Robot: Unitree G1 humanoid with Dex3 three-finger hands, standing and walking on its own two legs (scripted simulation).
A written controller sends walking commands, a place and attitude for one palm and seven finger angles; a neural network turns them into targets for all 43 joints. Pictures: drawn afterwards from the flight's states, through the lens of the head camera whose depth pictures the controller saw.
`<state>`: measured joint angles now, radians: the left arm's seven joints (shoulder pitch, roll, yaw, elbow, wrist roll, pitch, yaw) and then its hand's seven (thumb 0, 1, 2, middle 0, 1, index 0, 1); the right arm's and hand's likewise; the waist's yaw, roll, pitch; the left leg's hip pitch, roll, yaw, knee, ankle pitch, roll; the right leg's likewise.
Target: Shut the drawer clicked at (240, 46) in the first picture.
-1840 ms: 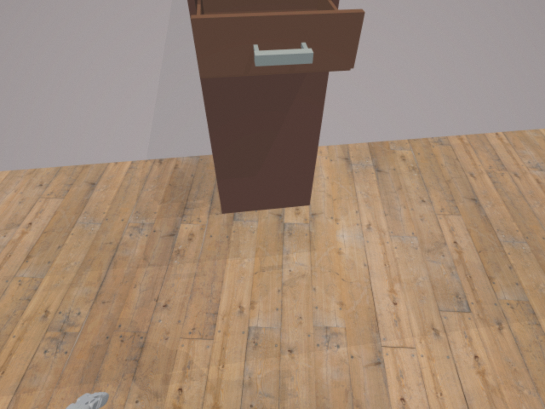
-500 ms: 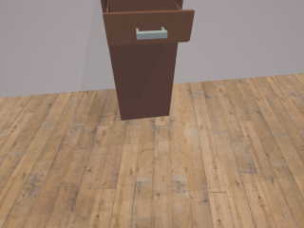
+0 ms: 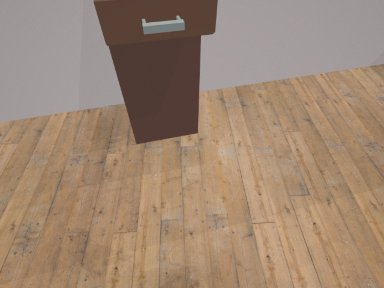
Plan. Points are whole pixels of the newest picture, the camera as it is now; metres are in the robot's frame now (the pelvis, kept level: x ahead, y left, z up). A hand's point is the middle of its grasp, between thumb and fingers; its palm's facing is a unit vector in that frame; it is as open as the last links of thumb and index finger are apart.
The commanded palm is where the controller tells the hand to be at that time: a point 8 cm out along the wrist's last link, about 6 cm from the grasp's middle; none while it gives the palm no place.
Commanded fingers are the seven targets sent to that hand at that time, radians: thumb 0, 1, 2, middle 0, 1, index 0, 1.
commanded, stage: walk to a spot facing it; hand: left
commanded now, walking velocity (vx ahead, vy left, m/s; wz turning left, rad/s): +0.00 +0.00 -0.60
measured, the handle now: (162, 23) +0.83 +0.17 +0.15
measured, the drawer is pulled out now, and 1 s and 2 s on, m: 0.27 0.27 0.27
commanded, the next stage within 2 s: turn to face it in 1.84 s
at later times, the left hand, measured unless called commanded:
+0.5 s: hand out of the picture +0.06 +0.19 -0.15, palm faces -0.12 -0.97 -0.22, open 7.4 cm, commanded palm none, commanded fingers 0.00 0.90 0.90 -0.20 -0.30 -0.20 -0.30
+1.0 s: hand (183, 209) +0.35 +0.06 -0.16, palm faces -0.60 -0.79 -0.14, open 7.4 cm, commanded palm none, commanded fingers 0.00 0.90 0.90 -0.20 -0.30 -0.20 -0.30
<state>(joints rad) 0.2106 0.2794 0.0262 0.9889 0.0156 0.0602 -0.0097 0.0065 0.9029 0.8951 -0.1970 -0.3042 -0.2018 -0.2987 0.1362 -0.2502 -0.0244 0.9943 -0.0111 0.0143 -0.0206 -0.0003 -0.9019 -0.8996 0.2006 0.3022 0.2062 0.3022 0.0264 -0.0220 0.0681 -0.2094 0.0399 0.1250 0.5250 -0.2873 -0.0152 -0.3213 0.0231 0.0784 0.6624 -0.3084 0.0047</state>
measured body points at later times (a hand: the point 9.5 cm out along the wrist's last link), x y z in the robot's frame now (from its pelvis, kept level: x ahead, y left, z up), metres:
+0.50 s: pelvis +0.01 +0.00 +0.01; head +0.03 -0.01 +0.46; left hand +0.07 +0.24 -0.13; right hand +0.06 -0.28 -0.12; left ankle +0.04 +0.14 -0.69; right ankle +0.01 -0.10 -0.73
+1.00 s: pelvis +0.14 -0.02 +0.00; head +0.18 -0.03 +0.45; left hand +0.38 +0.10 -0.15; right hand -0.08 -0.14 -0.13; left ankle +0.06 +0.14 -0.73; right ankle +0.19 -0.20 -0.68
